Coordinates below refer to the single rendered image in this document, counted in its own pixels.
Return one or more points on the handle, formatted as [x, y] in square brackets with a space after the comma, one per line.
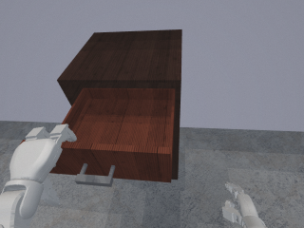
[95, 180]

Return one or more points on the robot right forearm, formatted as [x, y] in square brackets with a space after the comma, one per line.
[251, 221]

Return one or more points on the left robot hand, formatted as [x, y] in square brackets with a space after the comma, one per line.
[34, 158]

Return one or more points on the cabinet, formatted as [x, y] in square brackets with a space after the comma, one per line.
[130, 59]

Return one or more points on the right robot hand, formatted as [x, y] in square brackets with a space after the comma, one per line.
[236, 210]

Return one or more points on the robot left forearm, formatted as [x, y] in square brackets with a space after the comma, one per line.
[19, 202]

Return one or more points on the drawer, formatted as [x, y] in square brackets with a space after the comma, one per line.
[131, 128]

